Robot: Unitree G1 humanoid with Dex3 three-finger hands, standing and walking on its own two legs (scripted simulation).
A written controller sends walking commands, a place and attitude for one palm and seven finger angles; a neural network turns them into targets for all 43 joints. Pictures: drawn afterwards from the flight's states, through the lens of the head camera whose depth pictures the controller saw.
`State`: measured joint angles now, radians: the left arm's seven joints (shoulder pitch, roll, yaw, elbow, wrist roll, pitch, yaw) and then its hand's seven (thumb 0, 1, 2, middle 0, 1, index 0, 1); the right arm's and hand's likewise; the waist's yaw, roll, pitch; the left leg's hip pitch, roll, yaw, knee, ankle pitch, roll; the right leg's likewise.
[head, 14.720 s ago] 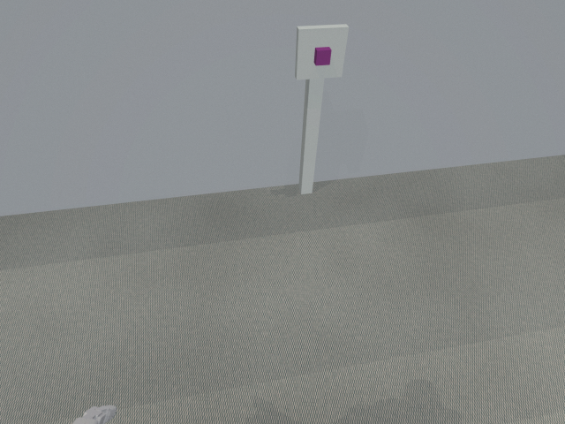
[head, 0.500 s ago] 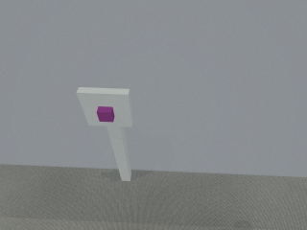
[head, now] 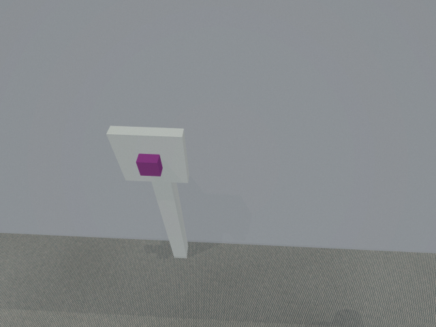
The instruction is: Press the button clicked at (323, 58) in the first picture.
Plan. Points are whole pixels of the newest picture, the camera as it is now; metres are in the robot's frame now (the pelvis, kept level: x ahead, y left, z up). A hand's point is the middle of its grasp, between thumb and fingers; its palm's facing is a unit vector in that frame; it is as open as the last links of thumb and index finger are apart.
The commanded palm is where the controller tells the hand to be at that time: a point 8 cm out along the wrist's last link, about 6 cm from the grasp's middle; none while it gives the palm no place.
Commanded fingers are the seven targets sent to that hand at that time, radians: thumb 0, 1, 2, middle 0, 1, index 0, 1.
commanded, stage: look again from close up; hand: left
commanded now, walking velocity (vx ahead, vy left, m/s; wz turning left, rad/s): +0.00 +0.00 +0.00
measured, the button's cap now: (150, 164) +0.49 +0.22 -0.04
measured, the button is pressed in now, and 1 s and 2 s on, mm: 0 0 0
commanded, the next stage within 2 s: raise the hand and make a fist in 0.42 s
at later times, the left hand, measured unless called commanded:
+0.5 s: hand out of the picture -0.02 +0.23 -0.18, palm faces +0.01 -0.98 -0.21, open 7.4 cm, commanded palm none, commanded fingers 0.00 0.90 0.90 -0.20 -0.30 -0.20 -0.30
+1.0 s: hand out of the picture +0.09 +0.22 -0.10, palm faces +0.11 -0.99 +0.00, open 5.0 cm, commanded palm +0.09 +0.28 -0.06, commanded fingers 0.00 0.90 0.90 -0.89 -1.05 -0.89 -1.05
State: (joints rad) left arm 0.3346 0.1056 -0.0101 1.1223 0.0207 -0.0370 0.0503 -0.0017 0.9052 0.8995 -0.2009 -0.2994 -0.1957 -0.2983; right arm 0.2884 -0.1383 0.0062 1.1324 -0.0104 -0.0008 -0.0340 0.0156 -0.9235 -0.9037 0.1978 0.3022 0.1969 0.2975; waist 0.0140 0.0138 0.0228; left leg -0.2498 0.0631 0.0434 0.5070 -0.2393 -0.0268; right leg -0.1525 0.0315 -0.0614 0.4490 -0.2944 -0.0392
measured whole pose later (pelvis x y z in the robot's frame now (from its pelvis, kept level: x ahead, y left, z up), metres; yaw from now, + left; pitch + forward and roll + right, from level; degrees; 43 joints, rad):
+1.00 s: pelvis -0.06 +0.02 -0.11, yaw +1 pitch +13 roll -2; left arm 0.55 0.22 0.16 0.08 -0.28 -0.49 -0.28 0.01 0.90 0.90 -0.63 -0.77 -0.63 -0.76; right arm 0.17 -0.25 -0.05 0.47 0.02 -0.22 -0.03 0.01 -0.90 -0.90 0.20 0.30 0.20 0.30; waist 0.03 -0.04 -0.14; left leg -1.00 0.02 -0.02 1.24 -0.47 0.01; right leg -0.90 0.01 -0.07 1.24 -0.57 -0.03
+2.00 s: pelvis -0.04 +0.03 -0.10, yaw +1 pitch +16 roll -4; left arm 0.43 0.27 0.19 -0.05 -0.29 -0.40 -0.28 0.01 0.90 0.90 -1.30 -1.50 -1.29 -1.50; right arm 0.23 -0.22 0.02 0.49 0.02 -0.15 -0.06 0.01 -0.90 -0.90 0.20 0.30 0.20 0.30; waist 0.00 0.03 -0.17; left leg -1.02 0.02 -0.04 1.23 -0.49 0.02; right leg -0.90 0.02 -0.08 1.18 -0.56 -0.02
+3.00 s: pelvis -0.03 +0.02 -0.10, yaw +0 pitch +18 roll -3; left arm 0.12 0.28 0.20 0.15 -0.28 -0.36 -0.27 0.01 0.90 0.90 -1.30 -1.50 -1.30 -1.50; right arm 0.24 -0.25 0.03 0.53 0.02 -0.11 -0.05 0.01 -0.90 -0.90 0.20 0.30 0.20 0.30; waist -0.03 0.03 -0.18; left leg -1.05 0.03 -0.03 1.24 -0.51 0.01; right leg -0.94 0.04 -0.08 1.20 -0.58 -0.03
